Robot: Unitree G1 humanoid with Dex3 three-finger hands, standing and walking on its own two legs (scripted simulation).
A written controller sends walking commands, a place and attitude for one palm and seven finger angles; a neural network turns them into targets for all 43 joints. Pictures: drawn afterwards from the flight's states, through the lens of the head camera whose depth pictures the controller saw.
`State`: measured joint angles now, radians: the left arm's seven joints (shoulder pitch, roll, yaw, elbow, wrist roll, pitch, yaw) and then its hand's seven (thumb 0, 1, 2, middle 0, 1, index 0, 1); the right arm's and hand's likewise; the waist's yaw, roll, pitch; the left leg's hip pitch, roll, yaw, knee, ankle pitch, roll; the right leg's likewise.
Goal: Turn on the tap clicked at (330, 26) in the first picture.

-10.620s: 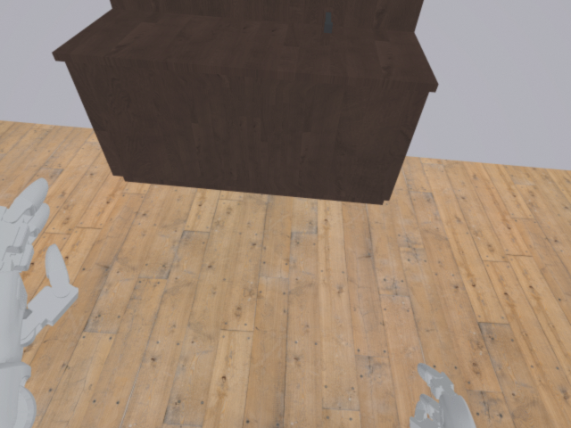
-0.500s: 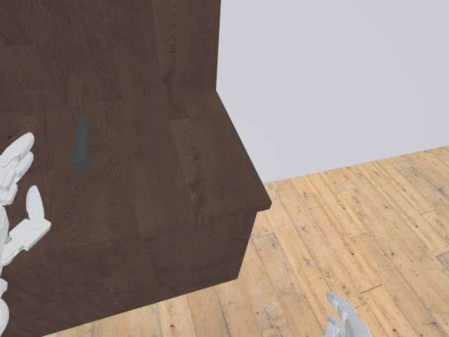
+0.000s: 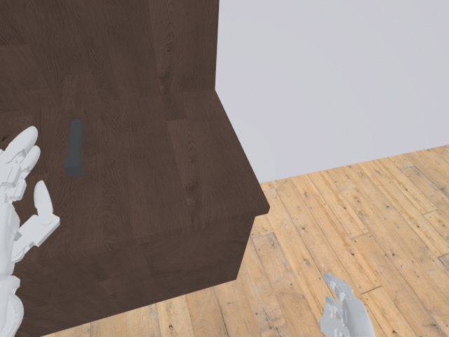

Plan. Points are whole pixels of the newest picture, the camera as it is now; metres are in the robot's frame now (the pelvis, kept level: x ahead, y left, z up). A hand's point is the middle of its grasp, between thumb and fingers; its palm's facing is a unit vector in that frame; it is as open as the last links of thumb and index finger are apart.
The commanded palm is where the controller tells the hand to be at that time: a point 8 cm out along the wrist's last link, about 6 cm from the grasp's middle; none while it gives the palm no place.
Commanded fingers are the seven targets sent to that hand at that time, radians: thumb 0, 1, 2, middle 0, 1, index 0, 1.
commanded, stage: look again from close up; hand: left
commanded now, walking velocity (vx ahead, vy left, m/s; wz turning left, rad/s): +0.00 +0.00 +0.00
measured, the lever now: (74, 167) +0.39 +0.35 +0.04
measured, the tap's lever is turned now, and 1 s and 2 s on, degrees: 0 0 0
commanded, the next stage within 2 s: turn the palm inward beside the body in 0.38 s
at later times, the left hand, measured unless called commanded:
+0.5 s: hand (46, 214) +0.22 +0.26 +0.16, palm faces +0.36 -0.84 -0.40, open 7.4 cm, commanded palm +0.15 +0.30 +0.17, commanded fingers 0.00 0.90 0.90 -0.20 -0.30 -0.20 -0.30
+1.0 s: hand (37, 246) +0.18 +0.25 +0.16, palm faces +0.57 -0.77 -0.28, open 7.4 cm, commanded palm +0.13 +0.27 +0.15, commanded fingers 0.00 0.90 0.90 -0.20 -0.30 -0.20 -0.30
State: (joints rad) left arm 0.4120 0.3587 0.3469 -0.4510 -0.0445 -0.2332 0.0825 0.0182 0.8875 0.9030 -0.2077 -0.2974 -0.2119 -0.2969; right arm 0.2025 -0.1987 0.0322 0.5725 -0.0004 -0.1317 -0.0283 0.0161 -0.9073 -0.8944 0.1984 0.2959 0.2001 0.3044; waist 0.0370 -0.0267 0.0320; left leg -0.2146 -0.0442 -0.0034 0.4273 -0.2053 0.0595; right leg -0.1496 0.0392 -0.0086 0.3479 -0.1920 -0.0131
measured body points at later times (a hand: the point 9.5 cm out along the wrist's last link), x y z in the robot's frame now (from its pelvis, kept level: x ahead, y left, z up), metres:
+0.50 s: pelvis +0.00 +0.01 +0.00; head +0.02 +0.03 +0.45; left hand +0.19 +0.30 +0.18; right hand +0.18 -0.20 -0.07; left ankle +0.01 +0.07 -0.74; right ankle +0.00 -0.11 -0.74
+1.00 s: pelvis -0.02 -0.05 -0.03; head -0.03 -0.05 +0.42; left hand +0.14 +0.29 +0.17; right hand +0.18 -0.25 -0.11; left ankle +0.01 +0.07 -0.74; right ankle -0.01 -0.11 -0.74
